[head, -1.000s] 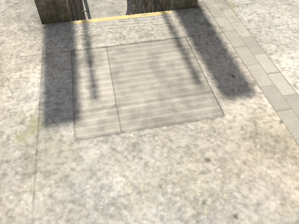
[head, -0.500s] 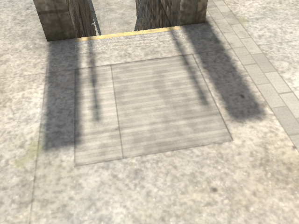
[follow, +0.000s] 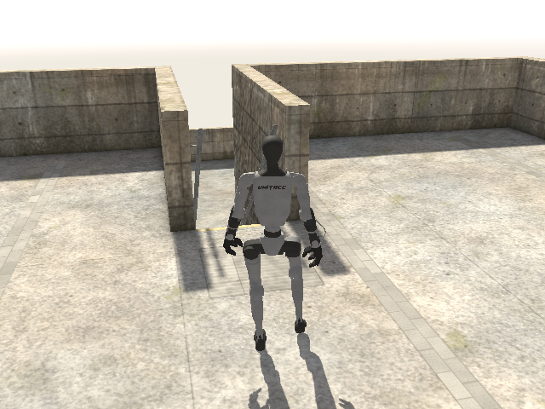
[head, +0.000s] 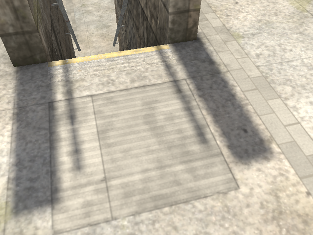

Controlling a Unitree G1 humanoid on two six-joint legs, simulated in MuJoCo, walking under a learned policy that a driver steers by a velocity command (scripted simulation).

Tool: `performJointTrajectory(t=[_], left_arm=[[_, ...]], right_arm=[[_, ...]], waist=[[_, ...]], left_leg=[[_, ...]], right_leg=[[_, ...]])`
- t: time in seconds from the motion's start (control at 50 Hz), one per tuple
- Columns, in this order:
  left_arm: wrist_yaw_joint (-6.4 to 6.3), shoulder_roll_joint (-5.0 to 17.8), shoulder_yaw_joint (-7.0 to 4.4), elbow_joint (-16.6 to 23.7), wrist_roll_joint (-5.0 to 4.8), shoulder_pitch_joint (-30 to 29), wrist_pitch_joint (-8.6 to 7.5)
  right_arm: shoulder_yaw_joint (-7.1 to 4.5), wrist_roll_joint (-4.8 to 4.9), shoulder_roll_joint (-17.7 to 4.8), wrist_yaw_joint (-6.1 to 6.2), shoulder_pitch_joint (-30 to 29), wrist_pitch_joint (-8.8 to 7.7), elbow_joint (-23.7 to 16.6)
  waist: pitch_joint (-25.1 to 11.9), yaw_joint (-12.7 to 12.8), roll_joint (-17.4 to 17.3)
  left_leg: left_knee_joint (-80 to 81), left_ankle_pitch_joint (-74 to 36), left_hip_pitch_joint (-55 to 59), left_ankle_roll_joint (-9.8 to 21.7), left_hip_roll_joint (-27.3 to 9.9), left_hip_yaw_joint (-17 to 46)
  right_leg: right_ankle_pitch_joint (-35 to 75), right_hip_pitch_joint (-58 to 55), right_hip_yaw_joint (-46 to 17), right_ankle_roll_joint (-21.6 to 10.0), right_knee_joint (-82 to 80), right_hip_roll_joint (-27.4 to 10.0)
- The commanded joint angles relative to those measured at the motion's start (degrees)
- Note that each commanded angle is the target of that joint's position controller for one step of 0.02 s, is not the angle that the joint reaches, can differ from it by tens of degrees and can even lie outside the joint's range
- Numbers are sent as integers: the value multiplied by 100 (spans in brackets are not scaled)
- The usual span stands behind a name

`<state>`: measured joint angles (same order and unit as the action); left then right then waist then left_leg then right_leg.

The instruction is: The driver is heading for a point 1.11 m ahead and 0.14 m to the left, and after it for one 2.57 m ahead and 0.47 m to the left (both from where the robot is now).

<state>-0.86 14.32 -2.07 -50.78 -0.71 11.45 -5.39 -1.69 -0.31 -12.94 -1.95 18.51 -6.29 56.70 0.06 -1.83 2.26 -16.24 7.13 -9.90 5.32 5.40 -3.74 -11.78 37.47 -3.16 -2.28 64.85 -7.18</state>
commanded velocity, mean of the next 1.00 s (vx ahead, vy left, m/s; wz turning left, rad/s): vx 0.50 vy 0.00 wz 0.24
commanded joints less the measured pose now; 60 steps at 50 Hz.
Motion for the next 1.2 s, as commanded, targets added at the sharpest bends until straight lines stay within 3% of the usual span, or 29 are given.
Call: performJointTrajectory(t=[0.02, 0.1, 0.2, 0.24, 0.28, 0.3, 0.32, 0.34, 0.36, 0.4, 0.44, 0.46, 0.54, 0.64, 0.76, 0.82, 0.84, 0.86, 0.88, 0.9, 0.92, 0.94, 0.96, 0.98, 1.0, 1.06, 1.1, 1.16, 1.2], left_arm=[[-37, 243, -67, 242, 69, 189, 27], [31, 163, -32, 474, 17, -729, -34], [202, 252, -17, 757, -58, -1424, -88], [259, 379, -58, 785, -59, -1278, -140], [248, 698, -245, 482, -42, -183, -176], [202, 1128, -401, 196, 0, 998, -187], [195, 1778, -559, 54, 83, 1707, -134], [219, 1285, -426, 27, 69, 1788, -131], [220, 940, -308, 126, 38, 1225, -143], [247, 525, -170, 327, 49, 266, -123], [282, 349, -127, 253, 111, 91, -165], [276, 387, -146, 163, 129, 204, -192], [151, 581, -214, -76, 189, 541, -210], [9, 672, -209, -149, 147, 632, -178], [-62, 808, -271, -362, 55, 1069, 40], [-121, 1048, -336, -225, 31, 802, 150], [-144, 1123, -356, -176, 35, 695, 193], [-149, 1134, -346, -105, 8, 584, 205], [-128, 936, -265, 74, 113, 667, 124], [7, 144, -25, 340, 137, 1118, -117], [117, 686, -138, 473, -75, 461, -387], [142, 783, -160, 640, -223, 42, -471], [99, 730, -161, 627, -129, -38, -471], [43, 800, -233, 591, 21, -50, -401], [42, 790, -263, 611, 70, 69, -306], [14, 593, -254, 781, 165, 0, -132], [-1, 500, -215, 916, 175, -389, -100], [59, 328, -135, 1040, 140, -955, -132], [114, 349, -121, 1141, 79, -1282, -160]], right_arm=[[-126, 12, -769, 112, -236, -96, -323], [-154, 102, -927, 191, 218, -22, -224], [-185, 151, -977, 202, 635, 96, -30], [-219, 155, -1049, 216, 577, 157, -21], [-194, 123, -1008, 217, 364, 220, -80], [-92, 37, -778, 215, 302, 216, -214], [116, 19, -96, 163, 888, 84, -316], [65, 125, -384, 133, 876, -72, -216], [-76, 274, -910, 111, 343, -150, -371], [-110, 217, -839, 172, -172, -102, -463], [-137, 189, -601, 209, 39, 100, -380], [-131, 200, -477, 215, 128, 173, -346], [-204, 184, -470, 237, -362, 250, -574], [-178, 127, -347, 105, -1198, 220, -892], [-122, 147, -246, -118, -2026, 220, -1462], [-244, 164, -470, -197, -1649, 241, -1582], [-360, 181, -672, -195, -1050, 254, -1482], [-552, 188, -1018, -137, -130, 264, -1263], [-740, 165, -1616, 14, 672, 318, -1116], [-745, 153, -1952, 27, 386, 271, -1311], [-620, 88, -1481, 29, 603, 257, -1267], [-543, 82, -1134, 48, 351, 214, -1285], [-478, 120, -937, 25, -119, 182, -1386], [-413, 125, -732, 28, -487, 174, -1498], [-374, 89, -671, 49, -638, 182, -1585], [-439, 100, -945, 137, -506, 161, -1611], [-458, 109, -1032, 214, -319, 164, -1566], [-420, 138, -943, 253, -5, 194, -1453], [-409, 135, -968, 242, 202, 189, -1363]], waist=[[309, 267, -421], [310, -67, -444], [460, -273, -536], [376, -114, -617], [-233, 490, -615], [-1080, 931, -255], [-1867, 810, 1213], [-2197, 865, 1223], [-1300, 739, 815], [-468, 401, 108], [-210, 127, 279], [-150, 88, 260], [102, 135, 98], [334, 353, 74], [612, 582, -6], [159, 209, 312], [-199, -137, 392], [-689, -628, 257], [-1263, -818, -658], [-1958, -146, -1769], [-2079, -550, -1130], [-1302, -472, -866], [-760, -140, -156], [-531, 67, -61], [-399, 242, -147], [-226, 344, -283], [-117, 215, -408], [-99, -86, -607], [-26, -265, -701]], left_leg=[[1158, -392, -579, 987, -1617, 1211], [1052, -470, -113, 724, -1517, 918], [631, -318, 815, 640, -1877, 1034], [310, -621, 1060, 548, -2011, 1111], [-967, -2227, 938, 336, -1679, 808], [-2584, -1921, 63, 126, -1326, 471], [-4882, 428, -2381, -333, -333, 83], [-5796, 2417, -3183, -266, -289, 969], [-6090, 2056, -3653, -136, -658, 1032], [-5532, 1078, -3267, -142, -1170, 810], [-5100, 638, -2641, -196, -1349, 832], [-5059, 520, -2582, -222, -1327, 837], [-4334, -348, -3275, -292, -1171, 1185], [-2812, -1448, -3177, -287, -1053, 793], [-2107, -676, -3606, -76, -988, 292], [-2077, 177, -2447, 210, -494, -296], [-2016, 321, -1618, 355, -251, -412], [-1557, -43, -198, 581, -74, -286], [-1413, -191, 1583, 991, -1150, 1432], [-494, 310, 3288, 2244, -2545, 4931], [-61, 515, 3324, 2031, -2458, 4957], [-114, 233, 2684, 1703, -2222, 3945], [-58, -324, 1659, 1444, -1932, 3198], [30, -767, 913, 1273, -1700, 2692], [185, -963, 403, 1245, -1556, 2490], [388, -1560, -287, 1287, -1380, 2116], [427, -1710, -395, 1155, -1239, 1786], [328, -1369, -397, 823, -987, 1438], [327, -913, -271, 761, -1102, 1572]], right_leg=[[904, 127, -17, 156, -849, -243], [1751, -78, 208, 204, -2465, 22], [1247, -50, 242, 85, -3309, 182], [794, -389, 296, -78, -3546, 280], [604, -1909, 563, -323, -3788, 611], [724, -3614, -111, -667, -3644, 3], [128, -5882, -2627, -1572, -4028, -1396], [-388, -6066, -3963, -1748, -4765, -1640], [-395, -5324, -3115, -1407, -4805, -1450], [376, -3740, -1638, -1080, -5147, -964], [773, -2950, -846, -897, -5520, -641], [1095, -2814, -583, -919, -5608, -596], [1879, -3021, 103, -888, -5729, -618], [1737, -3235, 772, -676, -5919, -570], [2589, -4492, 1136, -585, -5350, -970], [5229, -4519, 1433, -405, -4276, -949], [5899, -4367, 1511, -328, -3406, -875], [5529, -3779, 1602, -146, -2129, -622], [2967, -2167, 1608, 97, -190, -242], [-2008, 162, 651, 399, 1834, 1122], [-1885, 806, -390, 201, 2076, 826], [-1432, 1068, -303, 49, 1768, 539], [-1011, 768, -249, 43, 1135, 262], [-811, 338, -188, 97, 613, 90], [-690, -13, -196, 160, 384, 5], [-313, -219, -16, 432, -441, 45], [401, -140, 101, 542, -1291, 121], [1636, -506, 201, 482, -2635, 330], [2033, -641, 229, 419, -3074, 432]])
